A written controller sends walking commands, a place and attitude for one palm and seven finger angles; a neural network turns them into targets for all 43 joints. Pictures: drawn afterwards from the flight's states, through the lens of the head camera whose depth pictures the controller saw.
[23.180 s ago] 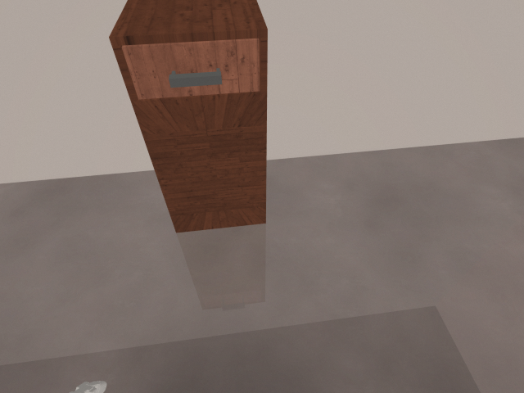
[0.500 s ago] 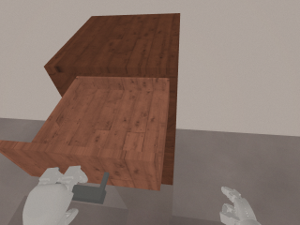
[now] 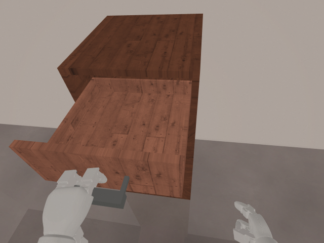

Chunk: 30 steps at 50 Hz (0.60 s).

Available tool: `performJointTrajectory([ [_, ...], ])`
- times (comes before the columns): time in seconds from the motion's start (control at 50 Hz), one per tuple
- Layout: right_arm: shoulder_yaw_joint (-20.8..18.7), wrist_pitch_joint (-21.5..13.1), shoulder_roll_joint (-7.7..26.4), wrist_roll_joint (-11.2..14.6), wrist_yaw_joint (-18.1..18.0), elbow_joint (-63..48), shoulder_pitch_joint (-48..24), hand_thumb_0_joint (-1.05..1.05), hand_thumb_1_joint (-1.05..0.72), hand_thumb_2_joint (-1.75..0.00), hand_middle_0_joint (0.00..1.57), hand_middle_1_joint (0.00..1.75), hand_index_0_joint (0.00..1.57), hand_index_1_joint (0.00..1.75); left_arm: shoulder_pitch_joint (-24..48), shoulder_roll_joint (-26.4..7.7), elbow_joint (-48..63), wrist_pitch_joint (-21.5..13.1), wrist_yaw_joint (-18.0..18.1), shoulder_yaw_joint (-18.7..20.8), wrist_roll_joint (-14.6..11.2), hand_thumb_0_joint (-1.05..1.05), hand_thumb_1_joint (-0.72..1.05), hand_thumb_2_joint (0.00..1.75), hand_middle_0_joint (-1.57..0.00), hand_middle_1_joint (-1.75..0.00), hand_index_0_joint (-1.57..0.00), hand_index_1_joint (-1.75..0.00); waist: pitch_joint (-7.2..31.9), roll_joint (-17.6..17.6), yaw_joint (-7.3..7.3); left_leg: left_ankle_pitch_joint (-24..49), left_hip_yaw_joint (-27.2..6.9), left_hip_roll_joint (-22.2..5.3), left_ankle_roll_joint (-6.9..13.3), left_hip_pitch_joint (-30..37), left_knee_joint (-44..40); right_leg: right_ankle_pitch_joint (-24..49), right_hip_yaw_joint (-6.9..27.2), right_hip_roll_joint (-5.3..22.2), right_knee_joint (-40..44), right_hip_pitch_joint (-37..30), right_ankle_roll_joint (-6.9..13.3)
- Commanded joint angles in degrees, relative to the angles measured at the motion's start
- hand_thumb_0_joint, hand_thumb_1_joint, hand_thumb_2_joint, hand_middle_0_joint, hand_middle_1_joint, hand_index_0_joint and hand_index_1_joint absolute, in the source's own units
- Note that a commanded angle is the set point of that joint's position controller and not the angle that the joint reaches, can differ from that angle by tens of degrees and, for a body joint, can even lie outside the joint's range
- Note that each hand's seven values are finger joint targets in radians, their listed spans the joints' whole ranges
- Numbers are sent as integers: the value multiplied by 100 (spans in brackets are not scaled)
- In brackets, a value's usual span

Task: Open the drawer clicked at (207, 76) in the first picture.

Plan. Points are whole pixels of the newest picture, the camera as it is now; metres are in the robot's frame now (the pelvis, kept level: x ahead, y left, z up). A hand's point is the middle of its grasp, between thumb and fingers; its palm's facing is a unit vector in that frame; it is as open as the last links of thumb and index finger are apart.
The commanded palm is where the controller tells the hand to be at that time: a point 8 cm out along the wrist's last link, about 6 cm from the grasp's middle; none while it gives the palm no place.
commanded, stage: lift the hand off the handle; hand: left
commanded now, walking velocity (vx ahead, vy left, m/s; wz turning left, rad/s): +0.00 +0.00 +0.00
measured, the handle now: (95, 186) +0.22 +0.19 +0.06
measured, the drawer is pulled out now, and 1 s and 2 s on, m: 0.28 0.27 0.27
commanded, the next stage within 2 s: draw the hand back to the body in 1.34 s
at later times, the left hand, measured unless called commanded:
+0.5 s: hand (78, 196) +0.19 +0.20 +0.09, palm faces +0.08 -0.18 -0.98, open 13.7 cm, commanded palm +0.15 +0.20 +0.16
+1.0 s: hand (66, 174) +0.20 +0.20 +0.17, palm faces +0.16 -0.17 -0.97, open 13.8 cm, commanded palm +0.15 +0.20 +0.23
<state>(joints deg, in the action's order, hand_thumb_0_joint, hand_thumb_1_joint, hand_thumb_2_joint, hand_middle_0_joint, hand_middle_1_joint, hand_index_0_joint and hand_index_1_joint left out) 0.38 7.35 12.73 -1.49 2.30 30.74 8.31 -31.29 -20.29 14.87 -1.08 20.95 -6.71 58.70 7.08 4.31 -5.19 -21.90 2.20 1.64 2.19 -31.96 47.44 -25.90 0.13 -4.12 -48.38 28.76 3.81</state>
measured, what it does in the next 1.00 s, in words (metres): stands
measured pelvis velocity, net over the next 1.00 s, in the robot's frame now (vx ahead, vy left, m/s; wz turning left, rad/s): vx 0.01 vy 0.02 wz -0.02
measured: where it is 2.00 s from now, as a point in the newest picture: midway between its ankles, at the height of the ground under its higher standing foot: outside the picture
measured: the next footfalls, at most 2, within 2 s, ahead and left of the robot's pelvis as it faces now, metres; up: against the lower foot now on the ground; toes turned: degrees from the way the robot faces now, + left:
none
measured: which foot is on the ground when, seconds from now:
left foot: down 0.00-1.00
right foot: down 0.00-1.00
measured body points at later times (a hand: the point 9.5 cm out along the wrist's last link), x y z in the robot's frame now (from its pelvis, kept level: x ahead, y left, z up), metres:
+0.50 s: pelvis +0.01 +0.01 +0.01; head +0.00 -0.03 +0.46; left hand +0.18 +0.21 +0.15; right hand +0.22 -0.20 -0.07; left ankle +0.02 +0.10 -0.70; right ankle -0.01 -0.08 -0.70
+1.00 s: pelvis +0.01 +0.02 +0.03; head -0.02 -0.03 +0.47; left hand +0.18 +0.20 +0.22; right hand +0.24 -0.17 -0.05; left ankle +0.02 +0.10 -0.70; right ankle -0.01 -0.08 -0.70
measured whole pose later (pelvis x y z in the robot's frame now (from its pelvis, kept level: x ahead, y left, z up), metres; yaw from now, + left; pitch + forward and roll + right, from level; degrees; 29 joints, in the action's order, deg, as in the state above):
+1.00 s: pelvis +0.01 +0.02 +0.03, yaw -1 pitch -1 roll -1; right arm 3.3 10.2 14.3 1.5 3.1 29.0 5.8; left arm -26.5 -26.6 35.4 9.3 3.1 -6.5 50.7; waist 3.7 7.8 -6.0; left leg -16.8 3.0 1.7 3.3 -15.6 33.8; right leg -19.2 1.9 -4.0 -32.7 11.9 2.3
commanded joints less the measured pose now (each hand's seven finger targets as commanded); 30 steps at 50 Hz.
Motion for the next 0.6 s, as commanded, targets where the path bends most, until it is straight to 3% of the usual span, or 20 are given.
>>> performJointTrajectory([
  [0.0,-153,-349,520,95,-57,-1037,-905,0,-90,-90,20,30,20,30,158,-710,715,118,-3,452,-110,0,-50,30,-30,-120,-30,-120,308,-675,101,812,-336,-14,47,942,-603,1082,537,151,1239,252,-90],
  [0.04,-140,-329,511,80,-54,-1027,-924,0,-90,-90,20,30,20,30,449,-595,908,136,-52,245,-67,0,-50,30,-30,-120,-30,-120,310,-502,126,793,-332,-12,54,1005,-650,992,508,171,1248,271,-95],
  [0.12,-126,-347,515,49,-11,-1117,-919,0,-90,-90,20,30,20,30,400,-854,1548,162,-94,428,-85,0,-50,30,-30,-120,-30,-120,678,-264,5,1167,-341,-45,33,1383,-661,1111,618,166,1280,137,-29],
  [0.14,-152,-351,496,68,-10,-1134,-928,0,-90,-90,20,30,20,30,295,-676,1626,159,-127,241,-159,0,-50,30,-30,-120,-30,-120,492,-294,48,1184,-341,-51,58,1358,-684,1223,557,175,1311,100,-38],
  [0.16,-144,-346,520,62,-4,-1154,-911,0,-90,-90,20,30,20,30,244,-909,1660,163,-133,490,-171,0,-50,30,-30,-120,-30,-120,545,-339,-1,1191,-328,-61,39,1386,-677,1135,610,178,1357,112,-45],
  [0.22,-104,-312,540,52,24,-1151,-960,0,-90,-90,20,30,20,30,350,-1013,1786,209,-135,630,-167,0,-50,30,-30,-120,-30,-120,380,-428,30,1199,-347,-76,25,1432,-727,1120,673,178,1446,162,-44],
  [0.24,-132,-309,527,87,23,-1143,-968,0,-90,-90,20,30,20,30,306,-838,1835,222,-147,482,-205,0,-50,30,-30,-120,-30,-120,337,-287,34,1171,-343,-87,40,1440,-794,1130,573,180,1439,69,-47],
  [0.32,-104,-303,541,133,49,-1160,-1007,0,-90,-90,20,30,20,30,240,-983,1899,365,-291,607,-277,0,-50,30,-30,-120,-30,-120,403,-467,-3,1311,-331,-113,34,1603,-876,1236,609,188,1532,-59,-81],
  [0.34,-127,-297,539,164,31,-1139,-1026,0,-90,-90,20,30,20,30,234,-858,1962,387,-344,479,-342,0,-50,30,-30,-120,-30,-120,295,-452,25,1282,-332,-115,52,1587,-946,1303,565,193,1582,-149,-92],
  [0.36,-125,-297,566,149,38,-1150,-1019,0,-90,-90,20,30,20,30,333,-991,2086,388,-398,569,-315,0,-50,30,-30,-120,-30,-120,327,-394,-1,1370,-317,-120,41,1671,-937,1352,631,193,1615,-120,-89],
  [0.4,-100,-305,586,211,38,-1228,-1082,0,-90,-90,20,30,20,30,151,-937,2318,424,-484,500,-453,0,-50,30,-30,-120,-30,-120,402,-211,-12,1533,-347,-142,56,1784,-1010,1562,583,201,1636,-326,-77],
  [0.44,-96,-291,577,190,47,-1185,-1025,0,-90,-90,20,30,20,30,201,-969,2406,421,-563,511,-419,0,-50,30,-30,-120,-30,-120,278,-383,-5,1619,-327,-175,43,1803,-1037,1595,563,201,1666,-288,-99],
  [0.52,-46,-286,585,192,85,-1299,-1004,0,-90,-90,20,30,20,30,-3,-1045,2727,504,-696,532,-427,0,-50,30,-30,-120,-30,-120,423,-282,-109,1799,-292,-207,38,1949,-1071,1709,543,231,1729,-454,-113],
  [0.54,-40,-264,594,227,82,-1255,-1039,0,-90,-90,20,30,20,30,33,-1108,2665,504,-716,627,-465,0,-50,30,-30,-120,-30,-120,242,-369,-56,1814,-302,-227,17,1917,-1119,1746,568,222,1773,-455,-116],
  [0.58,-39,-250,621,230,99,-1314,-1052,0,-90,-90,20,30,20,30,-20,-1072,2828,540,-781,577,-480,0,-50,30,-30,-120,-30,-120,262,-295,-81,1852,-282,-238,13,1981,-1172,1770,546,237,1819,-540,-140],
])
